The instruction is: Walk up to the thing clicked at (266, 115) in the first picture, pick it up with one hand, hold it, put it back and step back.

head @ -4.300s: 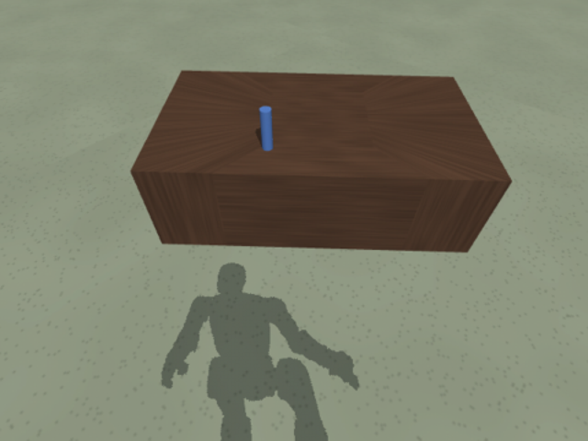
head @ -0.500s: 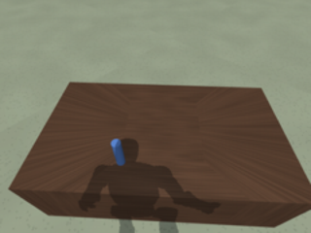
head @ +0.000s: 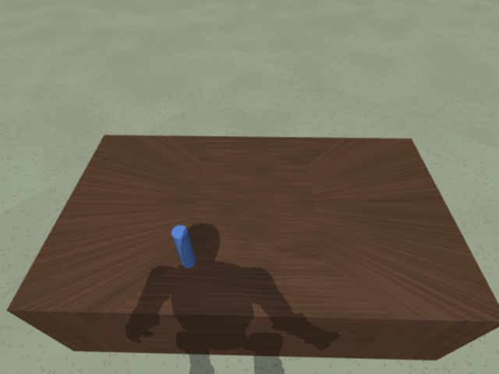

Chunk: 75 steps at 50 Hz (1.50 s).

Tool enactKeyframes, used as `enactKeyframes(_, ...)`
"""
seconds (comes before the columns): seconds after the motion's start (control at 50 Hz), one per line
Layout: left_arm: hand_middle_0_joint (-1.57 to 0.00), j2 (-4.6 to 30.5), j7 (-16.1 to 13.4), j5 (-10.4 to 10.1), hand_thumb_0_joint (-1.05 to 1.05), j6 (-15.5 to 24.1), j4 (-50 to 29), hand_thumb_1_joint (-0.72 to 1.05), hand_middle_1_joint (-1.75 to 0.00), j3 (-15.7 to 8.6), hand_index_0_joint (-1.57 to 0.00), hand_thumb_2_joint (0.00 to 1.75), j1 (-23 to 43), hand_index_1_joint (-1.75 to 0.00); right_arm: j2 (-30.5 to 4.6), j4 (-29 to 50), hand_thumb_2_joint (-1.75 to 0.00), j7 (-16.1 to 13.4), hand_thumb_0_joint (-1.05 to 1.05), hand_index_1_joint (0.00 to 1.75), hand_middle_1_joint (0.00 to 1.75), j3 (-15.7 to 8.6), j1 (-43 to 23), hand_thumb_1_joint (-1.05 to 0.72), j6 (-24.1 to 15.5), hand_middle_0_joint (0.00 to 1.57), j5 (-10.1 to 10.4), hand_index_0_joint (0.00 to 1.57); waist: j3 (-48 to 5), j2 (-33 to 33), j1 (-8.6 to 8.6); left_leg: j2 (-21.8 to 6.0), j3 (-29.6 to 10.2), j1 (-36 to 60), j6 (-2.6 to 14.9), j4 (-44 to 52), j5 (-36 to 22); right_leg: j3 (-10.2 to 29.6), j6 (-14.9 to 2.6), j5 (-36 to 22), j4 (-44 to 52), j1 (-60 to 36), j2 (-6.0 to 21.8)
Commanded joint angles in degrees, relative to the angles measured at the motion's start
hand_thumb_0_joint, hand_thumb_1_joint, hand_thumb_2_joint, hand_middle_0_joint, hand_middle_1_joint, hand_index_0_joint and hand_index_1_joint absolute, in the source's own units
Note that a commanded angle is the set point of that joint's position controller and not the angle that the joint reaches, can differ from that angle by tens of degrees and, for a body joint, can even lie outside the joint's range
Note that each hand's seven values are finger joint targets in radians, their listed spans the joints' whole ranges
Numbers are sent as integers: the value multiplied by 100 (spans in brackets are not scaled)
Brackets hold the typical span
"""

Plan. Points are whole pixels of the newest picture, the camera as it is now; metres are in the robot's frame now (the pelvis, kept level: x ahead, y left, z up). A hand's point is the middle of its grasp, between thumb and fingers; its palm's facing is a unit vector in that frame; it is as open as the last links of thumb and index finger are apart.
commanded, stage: walk up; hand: left
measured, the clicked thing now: (184, 247) +0.50 +0.21 -0.28
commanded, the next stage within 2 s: stand in 0.24 s
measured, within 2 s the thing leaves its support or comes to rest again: neither
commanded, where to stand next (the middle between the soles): +0.04 +0.02 m, yaw -1 degrees
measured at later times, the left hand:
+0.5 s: hand out of the picture +0.09 +0.25 -0.15, palm faces -0.01 -0.94 -0.33, open 7.4 cm
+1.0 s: hand out of the picture +0.08 +0.24 -0.15, palm faces -0.01 -0.94 -0.35, open 7.4 cm
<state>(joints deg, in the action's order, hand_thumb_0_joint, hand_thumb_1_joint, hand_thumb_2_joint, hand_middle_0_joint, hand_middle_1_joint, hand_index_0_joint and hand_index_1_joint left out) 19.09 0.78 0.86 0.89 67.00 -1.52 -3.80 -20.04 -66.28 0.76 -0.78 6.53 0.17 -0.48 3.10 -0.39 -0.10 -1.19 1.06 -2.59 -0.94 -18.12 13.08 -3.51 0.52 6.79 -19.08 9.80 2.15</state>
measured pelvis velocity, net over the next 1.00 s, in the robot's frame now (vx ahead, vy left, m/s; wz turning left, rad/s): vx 0.01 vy -0.02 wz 0.01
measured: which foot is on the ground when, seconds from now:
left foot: down 0.00-1.00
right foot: down 0.00-1.00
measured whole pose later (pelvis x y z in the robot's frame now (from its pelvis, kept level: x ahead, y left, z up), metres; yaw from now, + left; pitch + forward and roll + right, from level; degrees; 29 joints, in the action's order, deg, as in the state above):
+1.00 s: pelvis +0.01 -0.02 +0.00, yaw +0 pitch -2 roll +0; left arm 20.0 0.7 0.4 0.9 65.8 0.1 -5.8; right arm -20.2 -65.1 0.8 -0.4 7.0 -0.1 -0.8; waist 2.6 -0.7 -0.2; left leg -2.5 0.3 -2.0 -2.4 -16.9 12.8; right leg -4.4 -0.9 7.7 -19.4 9.7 0.9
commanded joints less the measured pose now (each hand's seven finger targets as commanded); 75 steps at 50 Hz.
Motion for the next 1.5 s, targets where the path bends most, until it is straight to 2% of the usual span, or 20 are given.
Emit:
enactKeyframes(0.0, -20, 1239, -101, -8, 0, 114, -426, 90, -30, -208, -20, 90, 371, -30, -1193, 385, -90, -107, 0, 30, 30, -210, -232, -90, -140, 20, -5, 20, -512, 79, -8, -587, -427, -480, 211, 338, -616, 622, -112, -419, 237, -587, 624)
enactKeyframes(0.08, -20, 1251, -102, -20, 0, 96, -441, 90, -30, -214, -20, 90, 363, -30, -1192, 382, -90, -113, 0, 30, 30, -201, -207, -90, -143, 20, -15, 20, -375, -2, -26, -565, -437, -587, 197, 384, -564, 636, -112, -362, 216, -529, 603)
enactKeyframes(0.12, -20, 1246, -100, -16, 0, 95, -448, 90, -30, -223, -20, 90, 322, -30, -1187, 405, -90, -110, 0, 30, 30, -196, -182, -90, -146, 20, -5, 20, -484, 20, -37, -597, -434, -519, 216, 339, -614, 620, -120, -323, 202, -564, 593)
enactKeyframes(0.2, -20, 1246, -99, -9, 0, 96, -473, 90, -30, -211, -20, 90, 335, -30, -1213, 432, -90, -113, 0, 30, 30, -197, -167, -90, -146, 20, -14, 20, -500, 48, -23, -610, -417, -468, 216, 322, -654, 642, -108, -487, 184, -520, 602)
enactKeyframes(0.22, -20, 1298, -107, -55, 0, 98, -459, 90, -30, -151, -20, 90, 284, -30, -1142, 457, -90, -119, 0, 30, 30, -175, -199, -90, -162, 20, -32, 20, -495, 67, 18, -705, -536, -434, 163, 464, -946, 600, -156, -618, 120, -528, 616)
enactKeyframes(0.3, -20, 1241, -108, -48, 0, 99, -481, 90, -30, -114, -20, 90, 256, -30, -1232, 440, -90, -130, 0, 30, 30, -185, -204, -90, -177, 20, -24, 20, -544, -78, 21, -715, -500, -399, 138, 440, -1080, 604, -148, -867, 112, -652, 642)
enactKeyframes(0.52, -20, 1345, -99, -44, 0, 103, -483, 90, -30, -84, -20, 90, 210, -30, -1190, 449, -90, -112, 0, 30, 30, -168, -214, -90, -177, 20, -19, 20, -441, 6, 16, -696, -476, -422, 121, 530, -693, 628, -166, -497, 215, -576, 656)
enactKeyframes(0.58, -20, 1323, -93, -46, 0, 110, -500, 90, -30, -61, -20, 90, 176, -30, -1197, 455, -90, -109, 0, 30, 30, -166, -222, -90, -185, 20, -20, 20, -455, -12, 13, -691, -471, -347, 118, 492, -784, 638, -158, -582, 242, -490, 646)
enactKeyframes(0.64, -20, 1331, -96, -51, 0, 107, -485, 90, -30, -52, -20, 90, 156, -30, -1210, 439, -90, -101, 0, 30, 30, -163, -217, -90, -175, 20, -12, 20, -420, -26, 3, -704, -477, -349, 126, 487, -678, 646, -166, -435, 251, -464, 643)
enactKeyframes(0.68, -20, 1342, -103, -45, 0, 119, -495, 90, -30, -50, -20, 90, 146, -30, -1214, 461, -90, -98, 0, 30, 30, -166, -225, -90, -170, 20, -23, 20, -514, 24, 15, -700, -460, -306, 137, 443, -774, 645, -167, -660, 234, -527, 663)
enactKeyframes(0.74, -20, 1394, -116, -48, 0, 115, -476, 90, -30, -59, -20, 90, 116, -30, -1180, 452, -90, -97, 0, 30, 30, -173, -169, -90, -148, 20, -24, 20, -488, 114, 20, -665, -441, -311, 131, 432, -600, 668, -156, -347, 289, -490, 649)
enactKeyframes(0.78, -20, 1379, -110, -53, 0, 108, -486, 90, -30, -53, -20, 90, 142, -30, -1179, 450, -90, -97, 0, 30, 30, -161, -158, -90, -143, 20, -28, 20, -395, 11, 19, -657, -430, -410, 133, 415, -587, 681, -166, -403, 295, -432, 660)
enactKeyframes(0.84, -20, 1396, -114, -40, 0, 119, -496, 90, -30, -55, -20, 90, 121, -30, -1205, 472, -90, -102, 0, 30, 30, -176, -181, -90, -153, 20, -31, 20, -546, 23, 23, -688, -448, -307, 120, 404, -766, 657, -184, -697, 211, -516, 665)
enactKeyframes(0.94, -20, 1374, -110, -48, 0, 107, -488, 90, -30, -48, -20, 90, 95, -30, -1214, 438, -90, -102, 0, 30, 30, -171, -158, -90, -150, 20, -24, 20, -371, 0, -13, -684, -446, -398, 117, 412, -589, 670, -176, -356, 293, -427, 629)
enactKeyframes(1.02, -20, 1390, -109, -46, 0, 103, -492, 90, -30, -56, -20, 90, 105, -30, -1193, 455, -90, -109, 0, 30, 30, -163, -127, -90, -153, 20, -32, 20, -519, 8, 11, -699, -432, -297, 109, 414, -702, 678, -205, -598, 213, -493, 653)
enactKeyframes(1.16, -20, 1414, -111, -45, 0, 96, -482, 90, -30, -70, -20, 90, 102, -30, -1187, 460, -90, -103, 0, 30, 30, -162, -49, -90, -139, 20, -34, 20, -417, 83, -11, -660, -409, -434, 101, 427, -453, 702, -187, -203, 322, -506, 628)
enactKeyframes(1.48, -20, 1396, -105, -57, 0, 91, -502, 90, -30, -91, -20, 90, 169, -30, -1187, 496, -90, -135, 0, 30, 30, -127, 16, -90, -162, 20, -38, 20, -490, 23, -1, -722, -405, -359, 85, 459, -792, 668, -215, -811, 144, -589, 627)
